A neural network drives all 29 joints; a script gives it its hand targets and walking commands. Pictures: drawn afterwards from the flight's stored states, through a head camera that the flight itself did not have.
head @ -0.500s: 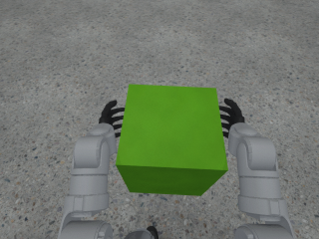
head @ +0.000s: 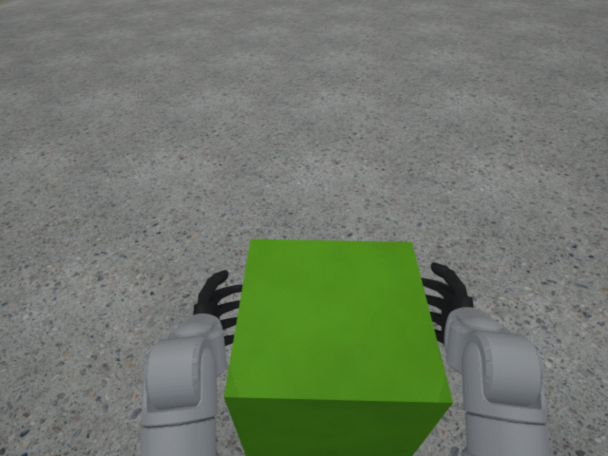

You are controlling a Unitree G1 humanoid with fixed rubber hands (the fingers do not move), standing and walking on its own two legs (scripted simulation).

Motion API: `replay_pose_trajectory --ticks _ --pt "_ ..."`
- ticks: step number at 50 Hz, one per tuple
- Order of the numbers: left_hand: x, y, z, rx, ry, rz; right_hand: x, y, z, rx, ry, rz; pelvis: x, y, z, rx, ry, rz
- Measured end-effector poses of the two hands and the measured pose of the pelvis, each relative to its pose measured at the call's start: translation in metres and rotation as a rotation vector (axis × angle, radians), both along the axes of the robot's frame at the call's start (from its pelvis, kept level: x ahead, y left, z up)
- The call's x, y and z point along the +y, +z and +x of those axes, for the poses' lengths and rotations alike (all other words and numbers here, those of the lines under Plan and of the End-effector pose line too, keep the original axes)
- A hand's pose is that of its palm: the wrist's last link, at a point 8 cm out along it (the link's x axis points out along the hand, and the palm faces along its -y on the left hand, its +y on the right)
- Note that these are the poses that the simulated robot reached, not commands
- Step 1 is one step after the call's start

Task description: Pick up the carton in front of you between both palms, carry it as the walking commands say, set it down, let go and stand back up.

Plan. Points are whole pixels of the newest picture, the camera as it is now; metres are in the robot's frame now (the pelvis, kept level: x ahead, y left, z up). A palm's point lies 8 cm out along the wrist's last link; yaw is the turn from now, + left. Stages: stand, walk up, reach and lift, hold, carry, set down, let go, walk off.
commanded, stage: carry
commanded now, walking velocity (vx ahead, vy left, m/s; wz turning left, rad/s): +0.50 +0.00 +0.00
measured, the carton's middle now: (328, 358) +0.27 +0.00 +0.01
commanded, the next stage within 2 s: none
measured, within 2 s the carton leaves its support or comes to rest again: neither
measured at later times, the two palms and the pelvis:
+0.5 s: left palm (232, 216) +0.48 +0.15 +0.08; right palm (416, 210) +0.47 -0.14 +0.09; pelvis +0.21 +0.01 +0.00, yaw -3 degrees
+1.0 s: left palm (247, 212) +0.49 +0.13 +0.08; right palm (430, 211) +0.47 -0.17 +0.09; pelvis +0.22 +0.00 -0.01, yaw -4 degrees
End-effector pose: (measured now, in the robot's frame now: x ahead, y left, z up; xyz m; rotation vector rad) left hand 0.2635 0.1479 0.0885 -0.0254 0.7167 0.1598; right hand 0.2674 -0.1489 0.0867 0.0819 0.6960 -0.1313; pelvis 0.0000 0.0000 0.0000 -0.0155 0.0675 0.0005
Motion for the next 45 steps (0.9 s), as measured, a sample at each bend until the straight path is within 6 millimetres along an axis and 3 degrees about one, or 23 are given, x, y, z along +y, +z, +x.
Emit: replay_pose_trajectory --ticks 4,9,16,21,32,45 --pt "-0.002 -0.001 0.023 0.057 0.020 0.004 -0.002 0.000 0.032 0.055 0.032 -0.013 -0.007 0.011 0.037 -0.001 0.004 0.017" --pt "-0.003 0.010 0.072 0.029 0.014 0.008 -0.003 0.011 0.079 0.028 0.029 -0.014 -0.007 0.018 0.086 -0.004 -0.004 0.032" --pt "0.007 0.012 0.155 -0.055 -0.023 -0.009 0.007 0.018 0.150 -0.056 -0.012 -0.033 0.011 0.000 0.163 -0.034 -0.021 0.002" --pt "0.011 -0.004 0.197 0.009 -0.030 -0.041 0.011 0.009 0.187 0.010 -0.019 -0.068 0.015 0.000 0.194 -0.019 -0.045 0.033" --pt "-0.007 0.002 0.240 -0.012 -0.060 -0.015 -0.008 0.006 0.220 -0.012 -0.060 -0.033 0.009 -0.001 0.231 0.005 -0.061 0.034" --pt "-0.019 -0.005 0.233 -0.001 -0.067 -0.003 -0.020 -0.001 0.213 0.000 -0.063 -0.031 -0.002 -0.006 0.229 -0.017 -0.065 0.033"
